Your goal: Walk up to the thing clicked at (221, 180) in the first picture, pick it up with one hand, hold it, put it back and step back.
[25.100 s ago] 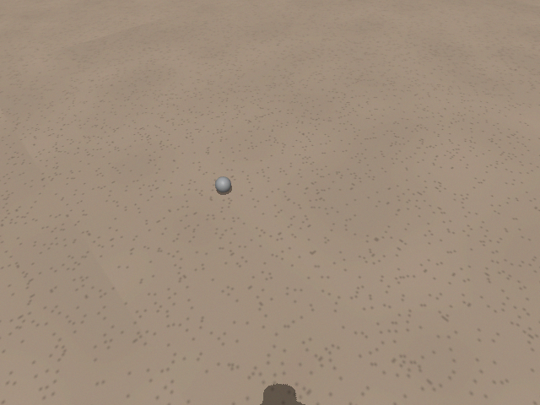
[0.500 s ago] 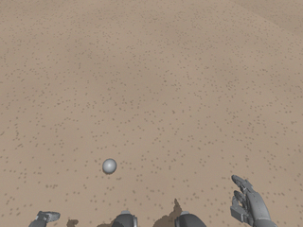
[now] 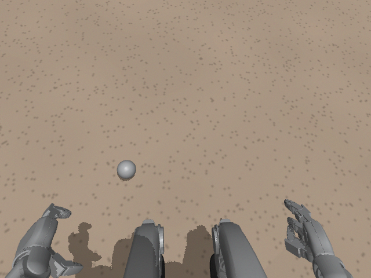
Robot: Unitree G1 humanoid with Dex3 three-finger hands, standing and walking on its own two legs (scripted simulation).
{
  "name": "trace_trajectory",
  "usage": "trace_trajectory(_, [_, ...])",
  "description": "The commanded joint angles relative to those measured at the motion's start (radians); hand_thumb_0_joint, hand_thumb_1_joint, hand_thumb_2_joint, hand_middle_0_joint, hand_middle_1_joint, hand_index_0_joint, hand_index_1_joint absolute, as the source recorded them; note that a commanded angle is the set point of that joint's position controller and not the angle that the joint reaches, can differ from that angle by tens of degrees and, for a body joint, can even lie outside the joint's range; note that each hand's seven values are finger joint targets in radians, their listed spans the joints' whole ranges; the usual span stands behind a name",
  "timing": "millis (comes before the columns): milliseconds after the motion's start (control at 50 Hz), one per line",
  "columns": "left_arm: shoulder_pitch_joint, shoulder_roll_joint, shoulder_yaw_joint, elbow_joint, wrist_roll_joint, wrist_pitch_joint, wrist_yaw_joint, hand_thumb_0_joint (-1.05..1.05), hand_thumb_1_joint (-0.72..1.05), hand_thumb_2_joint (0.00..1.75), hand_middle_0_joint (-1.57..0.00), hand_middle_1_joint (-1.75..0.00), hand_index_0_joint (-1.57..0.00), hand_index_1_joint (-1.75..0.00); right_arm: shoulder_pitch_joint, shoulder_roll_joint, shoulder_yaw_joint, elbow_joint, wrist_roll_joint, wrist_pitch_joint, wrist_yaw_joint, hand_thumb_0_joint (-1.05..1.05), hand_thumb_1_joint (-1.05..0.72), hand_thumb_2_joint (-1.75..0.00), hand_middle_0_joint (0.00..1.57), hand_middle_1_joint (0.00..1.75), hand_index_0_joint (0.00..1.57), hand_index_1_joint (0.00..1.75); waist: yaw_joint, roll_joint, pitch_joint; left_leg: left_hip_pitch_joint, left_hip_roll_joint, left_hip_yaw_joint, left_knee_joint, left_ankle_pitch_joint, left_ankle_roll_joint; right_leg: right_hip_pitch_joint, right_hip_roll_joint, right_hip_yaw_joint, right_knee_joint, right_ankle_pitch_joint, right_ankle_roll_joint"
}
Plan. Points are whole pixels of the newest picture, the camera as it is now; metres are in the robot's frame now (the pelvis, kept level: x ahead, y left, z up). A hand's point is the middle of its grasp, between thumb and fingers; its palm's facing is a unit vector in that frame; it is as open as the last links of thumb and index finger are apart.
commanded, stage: rise first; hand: left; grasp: from above
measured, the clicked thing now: (126, 169) +0.52 +0.24 -0.55
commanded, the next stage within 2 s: none
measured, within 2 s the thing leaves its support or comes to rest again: neither
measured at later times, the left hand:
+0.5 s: hand (90, 197) +0.36 +0.30 -0.31, palm faces -0.47 -0.17 -0.86, open 13.9 cm
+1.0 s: hand (100, 182) +0.42 +0.30 -0.38, palm faces -0.45 -0.01 -0.89, open 14.1 cm
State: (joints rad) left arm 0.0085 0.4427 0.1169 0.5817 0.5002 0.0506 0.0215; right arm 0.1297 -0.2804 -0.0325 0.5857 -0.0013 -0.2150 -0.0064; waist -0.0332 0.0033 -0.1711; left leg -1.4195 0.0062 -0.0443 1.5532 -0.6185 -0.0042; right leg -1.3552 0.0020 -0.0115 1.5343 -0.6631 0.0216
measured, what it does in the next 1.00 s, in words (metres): lowers itself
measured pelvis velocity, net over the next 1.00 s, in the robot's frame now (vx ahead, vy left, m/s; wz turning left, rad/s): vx -0.05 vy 0.00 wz -0.12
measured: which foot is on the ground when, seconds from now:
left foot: down 0.00-1.00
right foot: down 0.00-1.00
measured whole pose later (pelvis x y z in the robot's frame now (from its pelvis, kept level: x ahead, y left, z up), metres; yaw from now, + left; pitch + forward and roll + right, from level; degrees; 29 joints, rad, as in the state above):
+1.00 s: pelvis -0.05 +0.00 -0.23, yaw -7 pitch +34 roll -8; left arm -0.91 0.82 0.14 1.35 1.28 -0.31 0.30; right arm 0.13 -0.26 0.03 0.74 -0.12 0.00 0.11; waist -0.18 -0.02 -0.06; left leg -2.26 0.01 -0.14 2.31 -0.66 -0.01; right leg -2.16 0.05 -0.08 2.25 -0.70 0.04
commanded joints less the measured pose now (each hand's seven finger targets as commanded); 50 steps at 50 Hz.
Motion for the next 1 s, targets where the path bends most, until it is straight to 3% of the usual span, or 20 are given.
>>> trace_trajectory(0, [-0.196, 0.243, 0.083, 0.005, 0.110, -0.095, 0.046, 0.00, -0.56, 0.98, -0.11, -1.08, -0.11, -1.08, 0.046, -0.168, -0.070, -0.046, 0.012, -0.030, 0.011, 0.00, -0.92, -0.91, 0.20, 0.30, 0.20, 0.30, 0.007, 0.097, -0.432, 0.240, -0.005, -0.014, -0.073, 0.278, 0.016, -0.019, 0.032, -0.023, -0.034, 0.260, -0.058])
trace_trajectory(20, [-0.218, 0.292, 0.111, 0.025, 0.131, -0.106, 0.051, 0.00, -0.55, 0.98, -0.10, -1.08, -0.10, -1.09, 0.045, -0.171, -0.073, -0.036, 0.011, -0.023, 0.017, 0.00, -0.91, -0.90, 0.20, 0.30, 0.20, 0.30, 0.029, 0.106, -0.457, 0.215, -0.006, -0.007, -0.044, 0.286, 0.019, -0.035, 0.033, -0.021, -0.017, 0.262, -0.058])
trace_trajectory(100, [-0.385, 0.311, 0.090, 0.100, 0.219, -0.154, 0.065, 0.00, -0.57, 1.01, -0.09, -1.10, -0.09, -1.10, 0.063, -0.174, -0.085, -0.012, 0.005, 0.003, 0.037, 0.00, -0.91, -0.90, 0.20, 0.30, 0.20, 0.30, 0.009, 0.081, -0.514, 0.096, -0.008, 0.010, 0.068, 0.252, 0.028, -0.098, 0.038, -0.027, 0.048, 0.248, -0.055])
trace_trajectory(180, [-0.564, 0.421, 0.121, 0.179, 0.316, -0.214, 0.086, 0.00, -0.53, 1.02, -0.06, -1.09, -0.07, -1.10, 0.092, -0.182, -0.092, 0.021, -0.006, 0.031, 0.054, 0.00, -0.86, -0.89, 0.20, 0.30, 0.20, 0.30, 0.016, 0.058, -0.589, -0.016, -0.008, 0.019, 0.174, 0.208, 0.033, -0.138, 0.040, -0.031, 0.125, 0.219, -0.051])
trace_trajectory(220, [-0.664, 0.424, 0.095, 0.205, 0.361, -0.248, 0.094, 0.00, -0.55, 1.03, -0.06, -1.09, -0.05, -1.10, 0.103, -0.185, -0.091, 0.034, -0.010, 0.042, 0.060, 0.00, -0.86, -0.89, 0.20, 0.30, 0.20, 0.30, 0.003, 0.092, -0.586, -0.040, -0.004, 0.010, 0.200, 0.165, 0.028, -0.217, 0.039, -0.044, 0.169, 0.176, -0.055])
trace_trajectory(300, [-0.807, 0.489, 0.101, 0.254, 0.431, -0.291, 0.130, 0.00, -0.55, 1.03, -0.06, -1.09, -0.06, -1.09, 0.137, -0.189, -0.085, 0.053, -0.023, 0.071, 0.063, 0.00, -0.87, -0.90, 0.20, 0.30, 0.20, 0.30, -0.020, 0.081, -0.629, -0.119, -0.006, 0.024, 0.274, 0.106, 0.034, -0.232, 0.044, -0.048, 0.197, 0.133, -0.050])
trace_trajectory(460, [-0.949, 0.587, 0.105, 0.406, 0.552, -0.310, 0.191, 0.00, -0.55, 1.04, -0.05, -1.05, -0.05, -1.05, 0.153, -0.197, -0.070, 0.085, -0.046, 0.144, 0.070, 0.00, -0.88, -0.90, 0.20, 0.30, 0.20, 0.30, -0.044, 0.140, -0.585, -0.201, -0.007, -0.007, 0.325, -0.023, 0.034, -0.391, 0.054, -0.091, 0.301, 0.013, -0.058])
trace_trajectory(480, [-1.001, 0.606, 0.106, 0.384, 0.569, -0.316, 0.198, 0.00, -0.55, 1.02, -0.05, -1.06, -0.06, -1.05, 0.155, -0.197, -0.069, 0.086, -0.050, 0.154, 0.070, 0.00, -0.88, -0.90, 0.20, 0.30, 0.20, 0.30, -0.045, 0.154, -0.599, -0.206, -0.008, -0.001, 0.340, -0.021, 0.035, -0.398, 0.054, -0.088, 0.306, 0.014, -0.060])
trace_trajectory(520, [-0.975, 0.580, 0.085, 0.477, 0.590, -0.315, 0.207, 0.00, -0.54, 1.02, -0.06, -1.04, -0.06, -1.04, 0.166, -0.197, -0.064, 0.102, -0.057, 0.170, 0.073, 0.00, -0.89, -0.90, 0.20, 0.30, 0.20, 0.30, -0.069, 0.135, -0.556, -0.249, -0.010, 0.000, 0.368, -0.020, 0.038, -0.423, 0.055, -0.092, 0.320, 0.013, -0.058])
trace_trajectory(600, [-1.058, 0.633, 0.086, 0.482, 0.657, -0.336, 0.233, 0.00, -0.55, 1.02, -0.07, -1.01, -0.07, -1.01, 0.186, -0.211, -0.054, 0.121, -0.070, 0.191, 0.080, 0.00, -0.90, -0.90, 0.20, 0.30, 0.20, 0.30, -0.069, 0.233, -0.585, -0.195, -0.006, -0.020, 0.397, 0.048, 0.027, -0.491, 0.052, -0.107, 0.395, 0.085, -0.067])
trace_trajectory(640, [-1.085, 0.617, 0.070, 0.497, 0.681, -0.345, 0.247, 0.00, -0.56, 1.03, -0.07, -0.99, -0.07, -1.00, 0.189, -0.208, -0.051, 0.120, -0.076, 0.200, 0.085, 0.00, -0.90, -0.90, 0.20, 0.30, 0.20, 0.30, -0.085, 0.231, -0.585, -0.208, -0.008, -0.017, 0.418, 0.069, 0.028, -0.500, 0.056, -0.112, 0.405, 0.106, -0.066])
trace_trajectory(660, [-1.036, 0.628, 0.083, 0.599, 0.693, -0.341, 0.257, 0.00, -0.56, 1.02, -0.07, -1.00, -0.06, -1.00, 0.197, -0.207, -0.043, 0.130, -0.080, 0.208, 0.086, 0.00, -0.90, -0.90, 0.20, 0.30, 0.20, 0.30, -0.099, 0.185, -0.547, -0.253, -0.009, -0.014, 0.434, 0.052, 0.034, -0.506, 0.059, -0.114, 0.400, 0.091, -0.063])
trace_trajectory(680, [-1.084, 0.625, 0.073, 0.545, 0.694, -0.353, 0.263, 0.00, -0.55, 1.02, -0.08, -0.98, -0.07, -0.99, 0.197, -0.207, -0.044, 0.123, -0.084, 0.209, 0.089, 0.00, -0.91, -0.90, 0.20, 0.30, 0.20, 0.30, -0.104, 0.197, -0.548, -0.258, -0.011, -0.014, 0.436, 0.056, 0.034, -0.499, 0.056, -0.114, 0.405, 0.096, -0.062])
trace_trajectory(700, [-1.097, 0.666, 0.090, 0.559, 0.713, -0.355, 0.272, 0.00, -0.55, 1.01, -0.08, -0.99, -0.08, -0.99, 0.194, -0.205, -0.037, 0.132, -0.090, 0.214, 0.090, 0.00, -0.91, -0.90, 0.20, 0.30, 0.20, 0.30, -0.091, 0.203, -0.556, -0.261, -0.009, -0.010, 0.450, 0.054, 0.035, -0.502, 0.057, -0.111, 0.410, 0.093, -0.063])
trace_trajectory(720, [-1.172, 0.657, 0.068, 0.488, 0.721, -0.367, 0.275, 0.00, -0.54, 1.00, -0.09, -0.97, -0.09, -0.98, 0.184, -0.211, -0.040, 0.121, -0.094, 0.213, 0.092, 0.00, -0.91, -0.90, 0.20, 0.30, 0.20, 0.30, -0.099, 0.245, -0.582, -0.234, -0.008, -0.010, 0.454, 0.070, 0.031, -0.519, 0.056, -0.112, 0.420, 0.106, -0.064])
trace_trajectory(740, [-1.144, 0.664, 0.075, 0.555, 0.740, -0.366, 0.280, 0.00, -0.54, 1.01, -0.08, -0.99, -0.08, -1.00, 0.199, -0.217, -0.039, 0.136, -0.099, 0.215, 0.092, 0.00, -0.91, -0.90, 0.20, 0.30, 0.20, 0.30, -0.098, 0.263, -0.578, -0.229, -0.006, -0.012, 0.459, 0.068, 0.028, -0.532, 0.058, -0.116, 0.432, 0.103, -0.066])
trace_trajectory(820, [-1.169, 0.657, 0.067, 0.582, 0.756, -0.373, 0.305, 0.00, -0.55, 1.00, -0.07, -1.01, -0.07, -1.01, 0.214, -0.221, -0.028, 0.143, -0.111, 0.219, 0.101, 0.00, -0.91, -0.90, 0.20, 0.30, 0.20, 0.30, -0.121, 0.274, -0.587, -0.202, -0.001, -0.026, 0.489, 0.136, 0.027, -0.547, 0.061, -0.133, 0.461, 0.161, -0.062])
trace_trajectory(920, [-1.202, 0.656, 0.058, 0.649, 0.764, -0.355, 0.325, 0.00, -0.55, 1.01, -0.06, -1.03, -0.06, -1.02, 0.200, -0.229, -0.016, 0.133, -0.122, 0.212, 0.109, 0.00, -0.91, -0.90, 0.20, 0.30, 0.20, 0.30, -0.140, 0.278, -0.538, -0.260, 0.004, -0.034, 0.496, 0.079, 0.025, -0.582, 0.061, -0.143, 0.485, 0.128, -0.061])
trace_trajectory(940, [-1.215, 0.672, 0.063, 0.637, 0.761, -0.351, 0.328, 0.00, -0.54, 1.00, -0.06, -1.03, -0.07, -1.03, 0.196, -0.229, -0.015, 0.134, -0.121, 0.211, 0.109, 0.00, -0.91, -0.91, 0.20, 0.30, 0.20, 0.30, -0.131, 0.287, -0.546, -0.244, 0.007, -0.039, 0.494, 0.072, 0.024, -0.594, 0.060, -0.144, 0.486, 0.123, -0.062])
trace_trajectory(980, [-1.246, 0.676, 0.059, 0.631, 0.773, -0.344, 0.330, 0.00, -0.56, 1.02, -0.06, -1.03, -0.06, -1.03, 0.210, -0.231, -0.012, 0.131, -0.123, 0.213, 0.111, 0.00, -0.91, -0.91, 0.20, 0.30, 0.20, 0.30, -0.145, 0.300, -0.582, -0.232, 0.007, -0.033, 0.515, 0.103, 0.026, -0.574, 0.065, -0.145, 0.488, 0.152, -0.060])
